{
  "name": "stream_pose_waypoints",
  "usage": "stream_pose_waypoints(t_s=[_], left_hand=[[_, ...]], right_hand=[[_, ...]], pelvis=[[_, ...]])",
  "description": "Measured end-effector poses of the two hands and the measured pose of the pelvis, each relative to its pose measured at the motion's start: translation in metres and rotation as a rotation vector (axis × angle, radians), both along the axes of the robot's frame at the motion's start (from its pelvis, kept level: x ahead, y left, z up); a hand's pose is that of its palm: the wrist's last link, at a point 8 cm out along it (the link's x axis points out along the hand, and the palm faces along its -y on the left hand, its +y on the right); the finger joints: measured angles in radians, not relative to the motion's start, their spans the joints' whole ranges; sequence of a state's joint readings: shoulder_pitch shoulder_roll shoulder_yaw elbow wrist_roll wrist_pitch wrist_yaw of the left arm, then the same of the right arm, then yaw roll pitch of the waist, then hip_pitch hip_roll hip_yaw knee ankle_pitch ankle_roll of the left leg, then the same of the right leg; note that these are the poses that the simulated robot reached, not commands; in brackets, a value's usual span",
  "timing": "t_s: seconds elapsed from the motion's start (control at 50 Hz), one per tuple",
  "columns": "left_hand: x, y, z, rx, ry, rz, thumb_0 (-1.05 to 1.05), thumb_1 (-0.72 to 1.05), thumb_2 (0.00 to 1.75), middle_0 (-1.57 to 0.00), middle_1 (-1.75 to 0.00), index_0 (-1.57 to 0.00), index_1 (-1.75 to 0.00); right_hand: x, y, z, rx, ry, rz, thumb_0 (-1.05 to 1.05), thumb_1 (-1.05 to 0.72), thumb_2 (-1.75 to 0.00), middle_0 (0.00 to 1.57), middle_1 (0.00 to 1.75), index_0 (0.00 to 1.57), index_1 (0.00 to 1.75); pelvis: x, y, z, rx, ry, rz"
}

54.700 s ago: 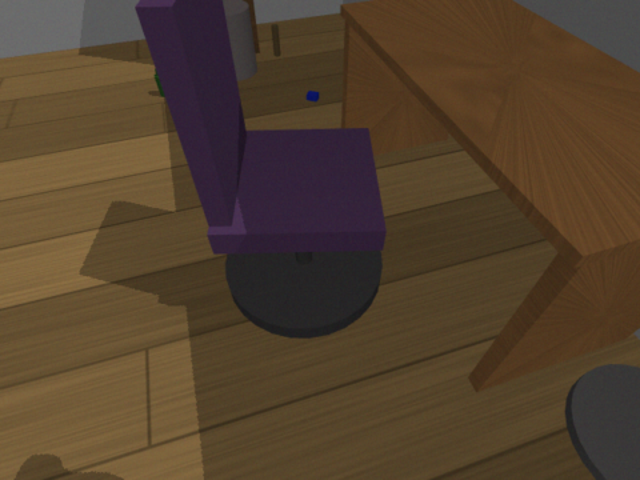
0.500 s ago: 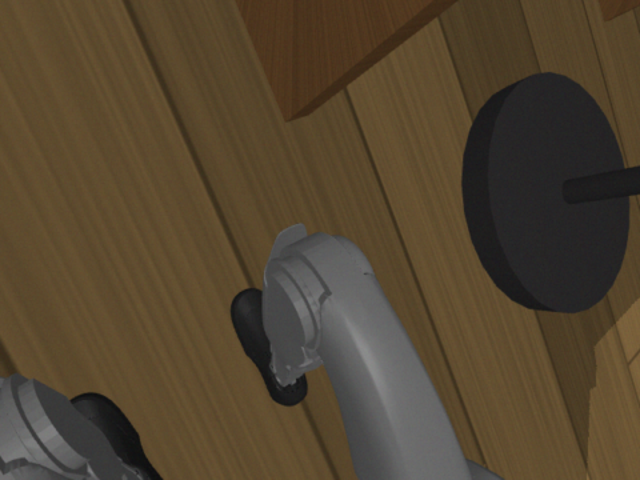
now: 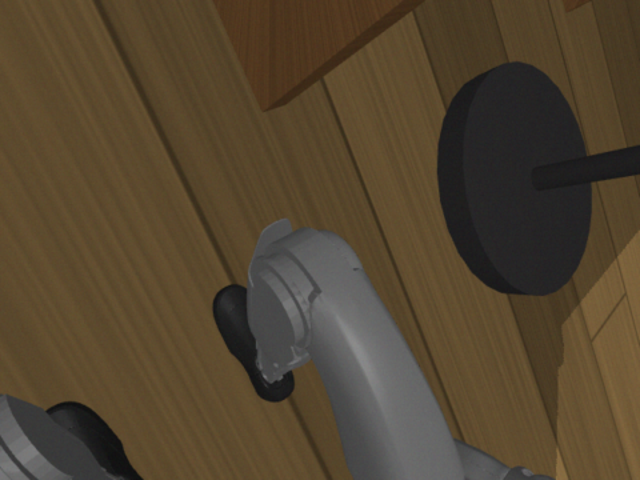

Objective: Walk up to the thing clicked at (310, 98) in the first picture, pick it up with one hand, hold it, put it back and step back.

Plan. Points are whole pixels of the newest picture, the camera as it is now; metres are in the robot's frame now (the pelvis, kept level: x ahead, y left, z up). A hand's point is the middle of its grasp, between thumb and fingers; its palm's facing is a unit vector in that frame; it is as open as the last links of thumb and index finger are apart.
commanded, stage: rest palm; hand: left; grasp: from above
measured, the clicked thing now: out of the picture +0.46 +0.33 -0.30
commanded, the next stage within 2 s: close in 0.54 s
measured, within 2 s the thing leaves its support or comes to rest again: neither
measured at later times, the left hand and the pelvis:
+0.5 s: hand out of the picture +0.47 +0.32 -0.27, palm faces -0.15 -0.41 -0.90, open 13.9 cm; pelvis +0.00 +0.00 +0.00, yaw -1 degrees
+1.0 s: hand out of the picture +0.47 +0.33 -0.27, palm faces -0.13 -0.41 -0.90, open 13.0 cm; pelvis +0.00 +0.00 +0.00, yaw -1 degrees
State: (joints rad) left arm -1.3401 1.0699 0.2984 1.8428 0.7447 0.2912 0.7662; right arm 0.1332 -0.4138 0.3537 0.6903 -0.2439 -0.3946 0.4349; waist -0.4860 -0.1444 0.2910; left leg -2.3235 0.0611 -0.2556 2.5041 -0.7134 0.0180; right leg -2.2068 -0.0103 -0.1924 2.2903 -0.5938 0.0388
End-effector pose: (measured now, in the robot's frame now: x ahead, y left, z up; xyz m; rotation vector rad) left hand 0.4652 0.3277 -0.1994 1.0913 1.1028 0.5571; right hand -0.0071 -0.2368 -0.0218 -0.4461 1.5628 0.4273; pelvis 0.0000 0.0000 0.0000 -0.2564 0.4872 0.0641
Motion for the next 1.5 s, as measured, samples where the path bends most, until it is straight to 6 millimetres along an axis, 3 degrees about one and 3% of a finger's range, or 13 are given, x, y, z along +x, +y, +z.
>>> stream_pose_waypoints(t_s=[0.76, 1.08, 1.5], left_hand=[[0.0, -0.003, -0.021, -0.004, -0.001, 0.012, 0.0, -0.47, 0.96, -0.11, -1.08, -0.13, -1.07], [0.001, 0.008, -0.017, -0.004, 0.009, 0.013, 0.0, -0.29, 0.81, -0.2, -1.01, -0.24, -0.97], [0.0, -0.004, -0.023, -0.005, 0.006, 0.001, 0.01, -0.03, 0.63, -0.39, -0.89, -0.45, -0.82]], right_hand=[[0.003, 0.0, 0.009, -0.025, 0.016, 0.028, 0.02, -0.93, -0.9, 0.2, 0.29, 0.19, 0.3], [0.011, 0.001, 0.01, -0.039, -0.003, 0.04, 0.02, -0.93, -0.9, 0.2, 0.29, 0.19, 0.3], [0.01, 0.0, 0.012, -0.028, 0.003, 0.053, 0.02, -0.92, -0.89, 0.2, 0.29, 0.19, 0.3]], pelvis=[[0.0, 0.0, 0.001, -0.019, -0.009, -0.016], [0.0, 0.002, 0.002, -0.023, 0.0, -0.013], [0.001, 0.001, 0.002, -0.021, -0.006, -0.014]])
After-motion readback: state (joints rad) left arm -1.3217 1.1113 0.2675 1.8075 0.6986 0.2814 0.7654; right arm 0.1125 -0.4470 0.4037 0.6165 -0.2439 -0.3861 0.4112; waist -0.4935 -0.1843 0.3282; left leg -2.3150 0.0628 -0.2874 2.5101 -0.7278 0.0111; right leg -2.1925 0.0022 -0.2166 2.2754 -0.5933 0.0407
